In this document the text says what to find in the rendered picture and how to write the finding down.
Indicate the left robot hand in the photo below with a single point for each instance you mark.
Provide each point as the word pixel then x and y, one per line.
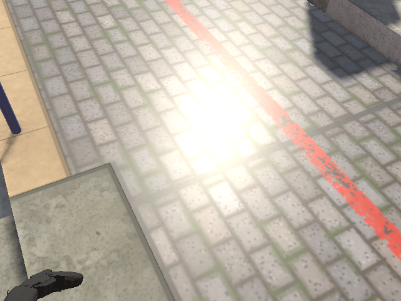
pixel 43 284

